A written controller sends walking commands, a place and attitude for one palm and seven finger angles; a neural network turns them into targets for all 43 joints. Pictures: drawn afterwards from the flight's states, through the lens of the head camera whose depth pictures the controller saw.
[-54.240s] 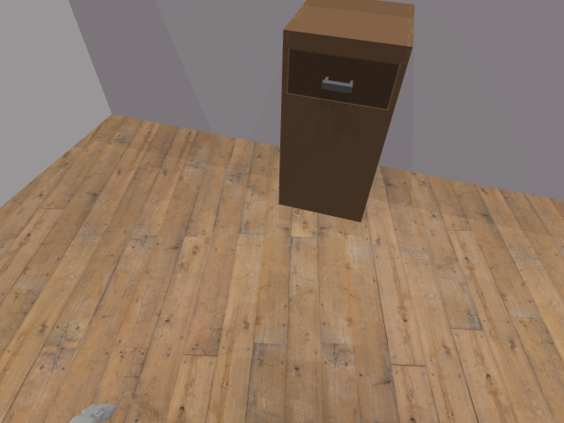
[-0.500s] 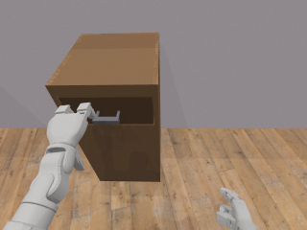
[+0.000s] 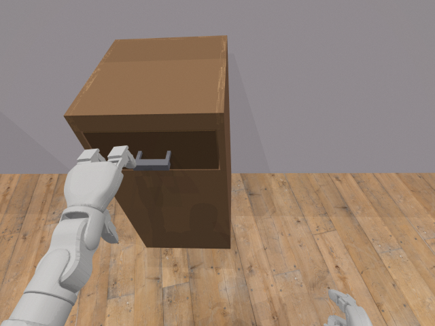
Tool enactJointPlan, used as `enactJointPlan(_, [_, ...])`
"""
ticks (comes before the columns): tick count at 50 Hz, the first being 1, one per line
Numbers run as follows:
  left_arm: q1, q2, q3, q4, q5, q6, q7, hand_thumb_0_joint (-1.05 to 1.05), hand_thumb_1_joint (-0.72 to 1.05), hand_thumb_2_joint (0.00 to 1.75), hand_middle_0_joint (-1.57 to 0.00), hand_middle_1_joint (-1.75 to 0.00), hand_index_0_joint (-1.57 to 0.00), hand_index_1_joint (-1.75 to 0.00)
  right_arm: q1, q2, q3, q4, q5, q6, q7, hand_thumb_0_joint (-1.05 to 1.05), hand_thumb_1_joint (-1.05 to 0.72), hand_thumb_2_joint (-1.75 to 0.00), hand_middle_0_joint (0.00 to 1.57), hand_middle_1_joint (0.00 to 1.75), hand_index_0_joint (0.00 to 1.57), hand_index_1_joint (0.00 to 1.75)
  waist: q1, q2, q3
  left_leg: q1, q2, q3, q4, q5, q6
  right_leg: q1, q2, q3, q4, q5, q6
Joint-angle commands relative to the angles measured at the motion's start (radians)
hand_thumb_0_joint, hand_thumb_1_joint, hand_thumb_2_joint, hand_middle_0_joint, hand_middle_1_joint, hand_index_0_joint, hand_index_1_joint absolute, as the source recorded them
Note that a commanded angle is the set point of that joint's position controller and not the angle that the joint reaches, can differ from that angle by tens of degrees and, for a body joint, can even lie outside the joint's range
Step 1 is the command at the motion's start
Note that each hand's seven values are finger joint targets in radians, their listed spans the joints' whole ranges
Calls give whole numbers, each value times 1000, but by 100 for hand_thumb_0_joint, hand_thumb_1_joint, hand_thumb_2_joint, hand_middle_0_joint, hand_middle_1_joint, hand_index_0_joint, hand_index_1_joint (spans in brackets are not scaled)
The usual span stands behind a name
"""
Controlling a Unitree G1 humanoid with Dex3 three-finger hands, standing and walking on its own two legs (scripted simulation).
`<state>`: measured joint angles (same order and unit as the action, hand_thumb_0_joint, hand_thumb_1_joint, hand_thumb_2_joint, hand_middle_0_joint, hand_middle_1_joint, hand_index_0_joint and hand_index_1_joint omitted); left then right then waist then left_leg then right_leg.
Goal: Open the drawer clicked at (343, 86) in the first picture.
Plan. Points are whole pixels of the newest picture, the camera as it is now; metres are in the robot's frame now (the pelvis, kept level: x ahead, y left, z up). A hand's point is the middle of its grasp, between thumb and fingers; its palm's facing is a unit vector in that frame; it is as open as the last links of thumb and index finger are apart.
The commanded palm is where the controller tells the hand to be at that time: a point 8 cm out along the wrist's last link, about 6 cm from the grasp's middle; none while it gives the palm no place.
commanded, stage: move the hooked fingers above the handle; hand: left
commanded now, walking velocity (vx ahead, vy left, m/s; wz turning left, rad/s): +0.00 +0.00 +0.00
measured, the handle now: (152, 159) +0.54 +0.27 -0.08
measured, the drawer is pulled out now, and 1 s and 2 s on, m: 0.00 0.00 0.00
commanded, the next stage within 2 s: none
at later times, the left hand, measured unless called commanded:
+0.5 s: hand (124, 187) +0.36 +0.25 +0.04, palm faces -0.08 -0.03 -1.00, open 13.8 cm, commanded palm +0.35 +0.26 +0.10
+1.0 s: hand (138, 171) +0.43 +0.26 +0.00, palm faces -0.05 -0.05 -1.00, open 13.8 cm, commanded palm +0.41 +0.26 +0.07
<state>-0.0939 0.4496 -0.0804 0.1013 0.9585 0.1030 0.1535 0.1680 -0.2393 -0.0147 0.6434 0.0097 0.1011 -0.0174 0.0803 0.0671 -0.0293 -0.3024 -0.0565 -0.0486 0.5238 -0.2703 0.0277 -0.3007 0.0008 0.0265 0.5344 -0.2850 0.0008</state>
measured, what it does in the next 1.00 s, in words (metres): stands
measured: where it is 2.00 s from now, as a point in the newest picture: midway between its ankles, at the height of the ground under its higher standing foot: outside the picture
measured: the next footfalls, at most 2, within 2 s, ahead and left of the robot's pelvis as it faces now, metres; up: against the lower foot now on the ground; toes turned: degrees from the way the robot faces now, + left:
none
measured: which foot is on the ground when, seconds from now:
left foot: down 0.00-1.00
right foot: down 0.00-1.00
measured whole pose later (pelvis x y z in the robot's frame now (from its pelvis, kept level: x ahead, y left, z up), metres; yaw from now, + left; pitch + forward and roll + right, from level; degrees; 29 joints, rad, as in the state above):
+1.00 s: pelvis +0.01 +0.01 -0.02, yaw -1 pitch +14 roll -1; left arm -0.51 0.50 -0.02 0.72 1.05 -0.13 0.22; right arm 0.29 -0.24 -0.06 0.67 0.00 0.13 -0.04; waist -0.02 0.03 -0.12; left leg -0.62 -0.04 -0.04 0.75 -0.38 0.04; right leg -0.60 0.02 0.03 0.71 -0.37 0.01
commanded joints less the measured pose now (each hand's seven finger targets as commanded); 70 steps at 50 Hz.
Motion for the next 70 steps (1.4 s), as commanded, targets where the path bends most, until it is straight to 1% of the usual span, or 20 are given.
enactJointPlan(1, [-283,171,78,-158,5,12,7,0,-50,30,-30,-120,-30,-120,-132,-114,-29,-167,7,-40,-18,0,-90,-90,20,30,20,30,-25,-68,-215,96,15,28,-73,218,2,79,29,-40,-70,148,-48])
enactJointPlan(5, [-373,239,130,-65,21,-23,-6,0,-50,30,-30,-120,-30,-120,-126,-112,-21,-156,6,-40,-39,0,-90,-90,20,30,20,30,-25,-86,-180,52,1,46,-60,164,12,72,24,-24,-77,128,-42])
enactJointPlan(8, [-394,326,217,-32,28,-71,9,0,-50,30,-30,-120,-30,-120,-113,-113,-25,-154,2,-42,-51,0,-90,-90,20,30,20,30,-6,-65,-246,30,-9,49,-39,187,14,120,21,-5,-59,174,-41])
enactJointPlan(11, [-435,282,185,16,17,-107,20,0,-50,30,-30,-120,-30,-120,-106,-103,-29,-150,5,-49,-58,0,-90,-90,20,30,20,30,-19,-40,-241,7,-16,61,-10,200,17,96,16,3,-43,228,-37])
enactJointPlan(13, [-409,311,218,63,17,-117,24,0,-50,30,-30,-120,-30,-120,-90,-108,-36,-147,5,-48,-58,0,-90,-90,20,30,20,30,-16,-46,-266,-14,-19,65,6,213,17,112,17,12,-34,264,-34])
enactJointPlan(15, [-436,287,185,112,15,-119,18,0,-50,30,-30,-120,-30,-120,-82,-114,-39,-143,9,-47,-61,0,-90,-90,20,30,20,30,-33,-70,-243,-41,-18,74,20,197,19,80,13,13,-28,273,-28])
enactJointPlan(19, [-507,276,151,146,13,-140,0,0,-50,30,-30,-120,-30,-120,-47,-126,-51,-139,9,-46,-60,0,-90,-90,20,30,20,30,-56,-71,-287,-59,-20,76,53,205,24,66,8,15,-4,315,-22])
enactJointPlan(24, [-591,301,171,152,15,-207,8,0,-50,30,-30,-120,-30,-120,5,-130,-71,-125,3,-43,-62,0,-90,-90,20,30,20,30,-73,-68,-360,-66,-21,68,98,245,30,43,10,14,39,378,-22])
enactJointPlan(30, [-568,391,289,253,38,-231,84,0,-50,30,-30,-120,-30,-120,56,-132,-87,-104,1,-28,-55,0,-90,-90,20,30,20,30,-47,-48,-415,-120,-16,67,133,317,24,47,18,4,94,460,-30])
enactJointPlan(36, [-573,351,241,367,58,-162,110,0,-50,30,-30,-120,-30,-120,91,-143,-93,-106,6,-11,-38,0,-90,-90,20,30,20,30,-59,-43,-418,-131,-3,74,134,347,19,-2,36,-23,106,413,-39])
enactJointPlan(38, [-618,328,209,398,56,-152,98,0,-50,30,-30,-120,-30,-120,108,-154,-95,-99,7,-6,-38,0,-90,-90,20,30,20,30,-89,-66,-408,-116,8,67,138,359,23,-33,41,-30,102,392,-39])
enactJointPlan(41, [-675,296,164,361,59,-174,81,0,-50,30,-30,-120,-30,-120,127,-154,-99,-102,4,-2,-37,0,-90,-90,20,30,20,30,-100,-25,-457,-53,17,51,145,393,21,-78,44,-34,107,351,-41])
enactJointPlan(43, [-771,243,106,350,59,-200,79,0,-50,30,-30,-120,-30,-120,144,-151,-102,-87,1,-2,-38,0,-90,-90,20,30,20,30,-134,2,-423,-11,31,30,154,413,18,-164,48,-46,106,288,-44])
enactJointPlan(49, [-876,362,220,442,104,-244,160,0,-50,30,-30,-120,-30,-120,195,-159,-99,-56,-14,10,-32,0,-90,-90,20,30,20,30,-118,46,-443,-22,42,-5,177,416,-6,-263,58,-69,153,203,-57])
enactJointPlan(53, [-845,347,226,578,117,-183,218,0,-50,30,-30,-120,-30,-120,198,-161,-95,-53,-22,20,-11,0,-90,-90,20,30,20,30,-103,51,-455,-74,40,3,189,424,-15,-272,62,-78,173,198,-61])
enactJointPlan(55, [-856,352,210,649,126,-142,222,0,-50,30,-30,-120,-30,-120,206,-169,-93,-56,-19,26,-5,0,-90,-90,20,30,20,30,-111,30,-448,-104,41,14,189,374,-12,-273,62,-76,172,193,-58])
enactJointPlan(59, [-946,274,116,679,124,-119,183,0,-50,30,-30,-120,-30,-120,246,-176,-102,-57,-13,27,-5,0,-90,-90,20,30,20,30,-155,9,-501,-60,52,7,195,380,-5,-283,63,-70,156,192,-49])
enactJointPlan(62, [-1017,298,118,665,112,-161,146,0,-50,30,-30,-120,-30,-120,267,-180,-103,-46,-16,26,-19,0,-90,-90,20,30,20,30,-177,-13,-500,-58,54,5,198,336,6,-287,62,-60,144,176,-45])
enactJointPlan(65, [-1067,282,101,635,118,-226,140,0,-50,30,-30,-120,-30,-120,278,-173,-105,-33,-22,22,-29,0,-90,-90,20,30,20,30,-189,48,-478,-31,58,-13,213,349,0,-362,63,-61,154,139,-50])
enactJointPlan(70, [-1075,403,202,732,147,-240,216,0,-50,30,-30,-120,-30,-120,288,-184,-91,-10,-34,27,-21,0,-90,-90,20,30,20,30,-178,70,-452,-156,46,-4,245,281,2,-400,68,-65,196,117,-58])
